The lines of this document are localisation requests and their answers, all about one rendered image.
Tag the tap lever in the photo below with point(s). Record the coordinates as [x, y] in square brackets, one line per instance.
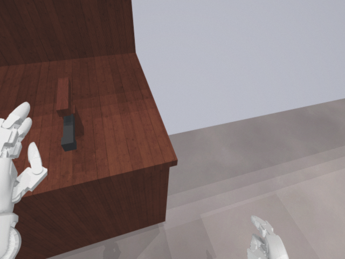
[68, 141]

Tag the counter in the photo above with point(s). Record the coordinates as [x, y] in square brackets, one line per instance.
[78, 57]

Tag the robot left hand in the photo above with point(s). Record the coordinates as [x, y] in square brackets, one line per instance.
[12, 131]

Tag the robot left forearm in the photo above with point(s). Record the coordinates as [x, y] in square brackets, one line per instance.
[10, 238]

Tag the robot right hand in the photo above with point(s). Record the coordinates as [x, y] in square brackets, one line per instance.
[270, 248]

